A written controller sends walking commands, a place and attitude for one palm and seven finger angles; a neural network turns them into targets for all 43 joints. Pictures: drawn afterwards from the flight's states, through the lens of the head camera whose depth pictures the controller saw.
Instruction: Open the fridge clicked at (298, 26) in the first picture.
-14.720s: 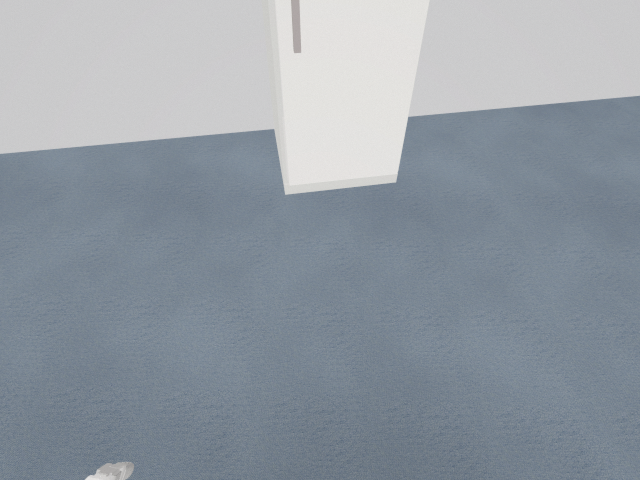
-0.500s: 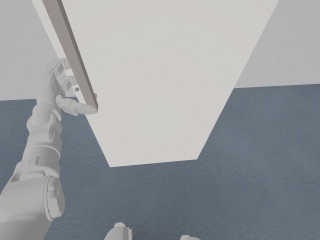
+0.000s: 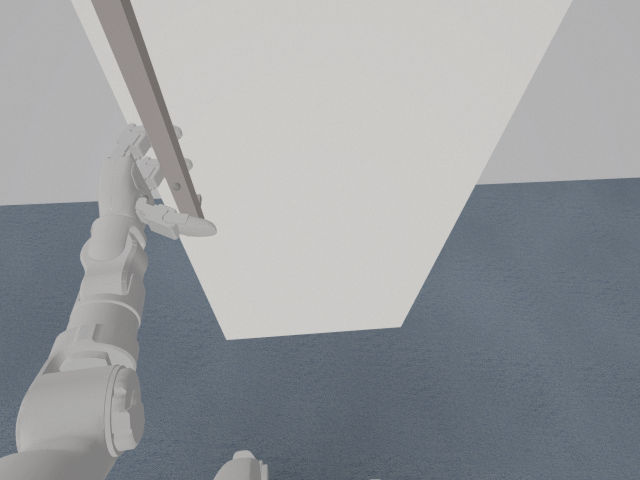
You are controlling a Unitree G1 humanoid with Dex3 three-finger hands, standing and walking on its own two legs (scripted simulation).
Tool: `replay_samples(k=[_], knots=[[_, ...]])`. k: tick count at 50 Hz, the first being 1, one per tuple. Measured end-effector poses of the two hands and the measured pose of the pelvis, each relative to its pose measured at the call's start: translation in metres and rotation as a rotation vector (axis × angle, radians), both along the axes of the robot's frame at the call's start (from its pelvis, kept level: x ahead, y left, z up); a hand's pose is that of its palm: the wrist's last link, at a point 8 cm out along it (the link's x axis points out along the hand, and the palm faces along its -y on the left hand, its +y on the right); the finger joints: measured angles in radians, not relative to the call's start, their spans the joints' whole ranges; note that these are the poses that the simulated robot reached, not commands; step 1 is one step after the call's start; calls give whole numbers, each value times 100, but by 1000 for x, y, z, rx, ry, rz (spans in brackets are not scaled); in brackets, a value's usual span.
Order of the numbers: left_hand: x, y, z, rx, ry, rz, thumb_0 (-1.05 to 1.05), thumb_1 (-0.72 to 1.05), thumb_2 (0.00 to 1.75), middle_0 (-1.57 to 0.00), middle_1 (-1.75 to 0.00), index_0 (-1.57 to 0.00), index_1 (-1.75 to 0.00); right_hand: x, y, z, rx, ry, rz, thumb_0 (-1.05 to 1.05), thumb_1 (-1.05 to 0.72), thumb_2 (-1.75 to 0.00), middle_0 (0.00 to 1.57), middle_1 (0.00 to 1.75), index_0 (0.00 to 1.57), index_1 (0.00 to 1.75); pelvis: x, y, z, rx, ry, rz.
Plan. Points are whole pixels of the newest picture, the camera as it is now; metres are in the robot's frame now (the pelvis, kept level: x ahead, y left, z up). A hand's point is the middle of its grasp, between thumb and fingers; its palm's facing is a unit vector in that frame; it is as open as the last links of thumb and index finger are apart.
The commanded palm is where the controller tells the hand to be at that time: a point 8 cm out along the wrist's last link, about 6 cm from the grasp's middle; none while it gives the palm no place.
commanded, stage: slide the fingers in behind the handle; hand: left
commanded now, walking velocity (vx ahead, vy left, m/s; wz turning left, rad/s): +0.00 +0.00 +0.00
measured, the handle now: (161, 114) +0.50 +0.18 +0.17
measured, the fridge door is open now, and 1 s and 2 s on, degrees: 0 0 0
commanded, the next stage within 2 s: grip the handle and tug to test in 0.88 s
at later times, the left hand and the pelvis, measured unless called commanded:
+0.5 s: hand (191, 186) +0.45 +0.16 +0.10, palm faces +0.08 -1.00 +0.00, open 14.0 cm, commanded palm +0.42 +0.20 +0.11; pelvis +0.00 -0.01 +0.00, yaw +0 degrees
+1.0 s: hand (192, 188) +0.45 +0.15 +0.10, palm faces +0.09 -1.00 -0.01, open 14.2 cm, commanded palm +0.41 +0.19 +0.11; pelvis +0.00 -0.01 +0.00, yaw +0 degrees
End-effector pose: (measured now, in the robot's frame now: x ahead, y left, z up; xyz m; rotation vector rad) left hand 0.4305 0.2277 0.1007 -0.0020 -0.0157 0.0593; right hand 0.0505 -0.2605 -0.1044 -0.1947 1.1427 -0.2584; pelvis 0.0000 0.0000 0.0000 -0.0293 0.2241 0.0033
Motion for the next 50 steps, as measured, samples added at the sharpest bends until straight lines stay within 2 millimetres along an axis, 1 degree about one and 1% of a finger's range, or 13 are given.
replay_samples(k=[14,20,32,40,50], knots=[[-3,-10,0,-4,13,5,-1,-50,30,-30,-120,-31,-120,-2,-1,-2,16,5,-2,1,-90,-89,20,30,20,29,0,-4,1,5,-9,2],[-3,-19,3,-4,-2,-3,-1,-50,30,-30,-120,-30,-120,-5,-2,-4,22,9,-1,1,-90,-89,20,30,20,29,-1,-5,1,6,-10,3],[-7,-22,4,11,-2,29,-1,-50,30,-27,-120,-25,-120,-8,-2,-6,38,7,-4,1,-90,-89,20,30,20,29,-1,-6,2,9,-12,0],[-7,-21,3,12,-4,24,-1,-50,30,-27,-120,-25,-120,-3,-3,-5,34,12,9,1,-90,-89,20,30,20,29,1,-6,2,9,-13,6],[-8,-22,4,13,-5,28,-1,-50,30,-26,-120,-24,-120,9,-2,-3,40,-19,16,1,-90,-89,20,30,20,29,4,-5,3,10,-14,4]])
